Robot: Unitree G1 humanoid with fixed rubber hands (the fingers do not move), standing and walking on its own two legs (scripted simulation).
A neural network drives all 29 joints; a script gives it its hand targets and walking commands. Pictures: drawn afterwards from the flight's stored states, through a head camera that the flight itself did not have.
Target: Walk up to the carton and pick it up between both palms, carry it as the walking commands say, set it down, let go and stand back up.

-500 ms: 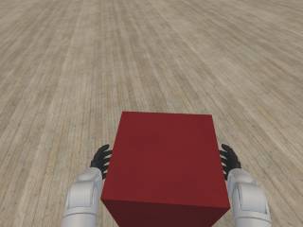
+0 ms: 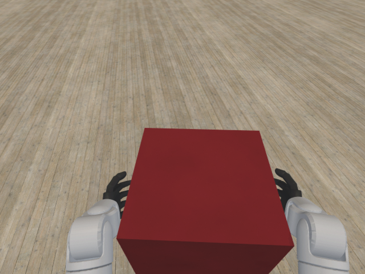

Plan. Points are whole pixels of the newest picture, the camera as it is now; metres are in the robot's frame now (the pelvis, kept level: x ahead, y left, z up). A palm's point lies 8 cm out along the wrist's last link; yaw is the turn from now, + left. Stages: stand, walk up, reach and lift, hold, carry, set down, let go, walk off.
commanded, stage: carry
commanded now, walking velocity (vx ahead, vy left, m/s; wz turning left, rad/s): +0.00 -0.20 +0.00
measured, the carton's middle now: (199, 209) +0.28 -0.02 +0.00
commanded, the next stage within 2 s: none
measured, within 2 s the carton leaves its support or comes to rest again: neither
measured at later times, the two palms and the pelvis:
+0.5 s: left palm (180, 229) +0.21 +0.03 +0.06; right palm out of the picture +0.20 -0.33 +0.06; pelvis -0.04 -0.13 +0.00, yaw +1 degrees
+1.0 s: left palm (219, 266) +0.13 -0.03 +0.10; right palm out of the picture +0.16 -0.39 +0.09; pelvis -0.10 -0.22 +0.01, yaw +3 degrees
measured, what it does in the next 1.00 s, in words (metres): steps to the right: left foot, then right foot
